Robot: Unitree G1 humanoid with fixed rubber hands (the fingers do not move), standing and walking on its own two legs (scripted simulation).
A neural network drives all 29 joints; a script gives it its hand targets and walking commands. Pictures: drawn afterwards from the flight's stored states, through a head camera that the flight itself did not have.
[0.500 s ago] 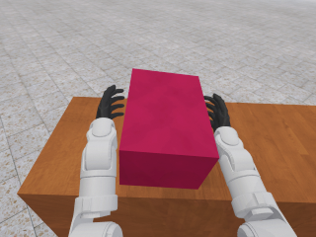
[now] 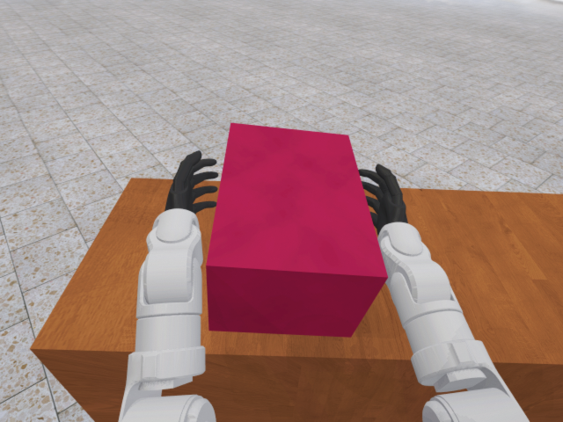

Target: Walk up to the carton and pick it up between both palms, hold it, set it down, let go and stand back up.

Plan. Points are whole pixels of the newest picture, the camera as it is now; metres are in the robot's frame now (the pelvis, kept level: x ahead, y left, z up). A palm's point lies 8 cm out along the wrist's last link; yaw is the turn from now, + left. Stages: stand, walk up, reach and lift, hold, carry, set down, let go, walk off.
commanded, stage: reach and lift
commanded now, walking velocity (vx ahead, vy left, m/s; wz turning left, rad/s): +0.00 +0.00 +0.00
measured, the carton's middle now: (286, 222) +0.38 +0.00 +0.14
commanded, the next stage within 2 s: hold in 0.06 s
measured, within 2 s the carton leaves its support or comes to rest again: neither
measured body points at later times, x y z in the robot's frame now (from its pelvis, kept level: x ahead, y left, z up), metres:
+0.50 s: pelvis -0.01 +0.00 +0.00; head -0.05 +0.02 +0.45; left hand +0.36 +0.15 +0.20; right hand +0.37 -0.14 +0.18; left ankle +0.00 +0.10 -0.75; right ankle +0.02 -0.11 -0.75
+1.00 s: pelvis -0.01 +0.00 +0.00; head -0.05 +0.02 +0.45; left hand +0.36 +0.15 +0.20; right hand +0.37 -0.14 +0.18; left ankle +0.00 +0.10 -0.75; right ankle +0.02 -0.11 -0.75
